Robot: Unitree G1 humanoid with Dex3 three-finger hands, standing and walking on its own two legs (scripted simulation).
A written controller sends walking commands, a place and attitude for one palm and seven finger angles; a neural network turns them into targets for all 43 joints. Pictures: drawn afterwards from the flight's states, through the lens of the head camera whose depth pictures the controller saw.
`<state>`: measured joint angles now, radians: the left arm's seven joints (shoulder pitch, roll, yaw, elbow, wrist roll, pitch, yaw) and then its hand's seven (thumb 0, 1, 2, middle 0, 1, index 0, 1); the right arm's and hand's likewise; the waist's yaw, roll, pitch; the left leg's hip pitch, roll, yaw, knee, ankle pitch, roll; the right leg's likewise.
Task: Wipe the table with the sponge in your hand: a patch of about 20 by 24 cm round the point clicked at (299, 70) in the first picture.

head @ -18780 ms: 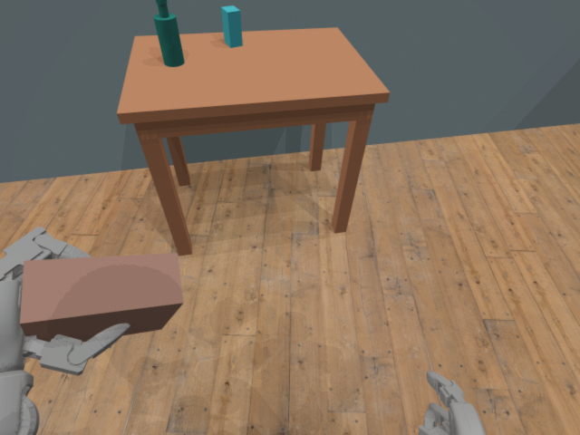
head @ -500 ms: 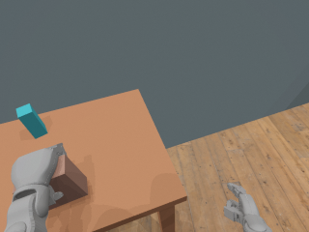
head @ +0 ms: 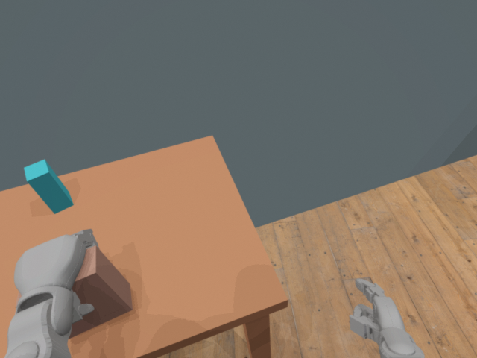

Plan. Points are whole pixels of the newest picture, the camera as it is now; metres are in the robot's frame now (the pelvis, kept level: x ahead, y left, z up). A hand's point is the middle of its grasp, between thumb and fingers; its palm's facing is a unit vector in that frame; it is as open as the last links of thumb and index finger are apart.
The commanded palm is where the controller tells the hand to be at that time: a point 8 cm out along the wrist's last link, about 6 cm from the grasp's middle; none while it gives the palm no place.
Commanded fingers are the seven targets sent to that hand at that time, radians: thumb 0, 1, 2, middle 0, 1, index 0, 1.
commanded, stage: move the sponge above the wiping area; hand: left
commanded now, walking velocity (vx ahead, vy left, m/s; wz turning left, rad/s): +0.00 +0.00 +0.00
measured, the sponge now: (88, 299) +0.19 +0.30 +0.01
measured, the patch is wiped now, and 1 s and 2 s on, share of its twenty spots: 0.00 0.00 0.00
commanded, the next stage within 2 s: lower the sponge onto the table in 1.54 s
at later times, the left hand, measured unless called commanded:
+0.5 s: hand (80, 298) +0.18 +0.29 +0.05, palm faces -0.10 -0.17 -0.98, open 9.6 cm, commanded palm +0.15 +0.28 +0.13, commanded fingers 0.00 0.10 1.30 -1.20 -1.60 -1.20 -1.60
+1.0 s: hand (91, 291) +0.18 +0.27 +0.06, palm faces -0.06 -0.10 -0.99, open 9.6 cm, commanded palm +0.16 +0.28 +0.13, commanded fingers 0.00 0.10 1.30 -1.20 -1.60 -1.20 -1.60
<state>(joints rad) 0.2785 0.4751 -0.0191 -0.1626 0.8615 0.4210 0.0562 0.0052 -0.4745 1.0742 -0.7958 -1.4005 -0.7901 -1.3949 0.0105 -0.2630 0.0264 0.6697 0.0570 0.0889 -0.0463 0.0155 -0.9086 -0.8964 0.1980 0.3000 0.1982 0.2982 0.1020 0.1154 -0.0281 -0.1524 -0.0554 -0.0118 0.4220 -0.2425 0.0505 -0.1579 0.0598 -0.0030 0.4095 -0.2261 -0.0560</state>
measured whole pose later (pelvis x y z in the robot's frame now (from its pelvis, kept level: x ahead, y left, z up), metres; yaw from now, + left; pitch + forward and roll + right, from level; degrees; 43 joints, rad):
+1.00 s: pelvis +0.00 +0.00 +0.00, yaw +0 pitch -2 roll +0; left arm 0.32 0.48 -0.11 -0.25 0.93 0.30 0.05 0.00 -0.48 1.08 -0.80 -1.40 -0.79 -1.39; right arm 0.04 -0.27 0.02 0.65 0.02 0.07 -0.05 0.02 -0.91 -0.90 0.20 0.30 0.20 0.30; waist 0.14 0.10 -0.01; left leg -0.16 -0.06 -0.01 0.45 -0.25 0.06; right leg -0.16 0.06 0.00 0.42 -0.23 -0.05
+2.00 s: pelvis -0.01 +0.00 +0.00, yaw +0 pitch -2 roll +0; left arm 0.31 0.47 -0.01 -0.20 0.88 0.40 0.11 0.01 -0.48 1.09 -0.79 -1.40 -0.79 -1.39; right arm 0.03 -0.25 0.02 0.68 0.06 0.10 -0.04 0.02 -0.91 -0.90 0.20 0.30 0.20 0.30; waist 0.11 0.11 -0.03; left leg -0.14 -0.05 -0.01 0.43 -0.24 0.05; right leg -0.15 0.07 0.01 0.41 -0.22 -0.06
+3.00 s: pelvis +0.00 -0.01 +0.00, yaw +1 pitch +0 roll +0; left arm 0.20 0.44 -0.06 0.00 0.93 0.33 0.13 0.00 -0.50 1.10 -0.81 -1.39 -0.80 -1.38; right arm 0.03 -0.26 0.02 0.70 0.06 0.10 -0.05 0.01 -0.91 -0.90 0.20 0.30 0.20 0.30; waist 0.11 0.09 -0.05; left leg -0.22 -0.05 -0.03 0.47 -0.25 0.04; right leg -0.22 0.06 -0.01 0.45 -0.24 -0.06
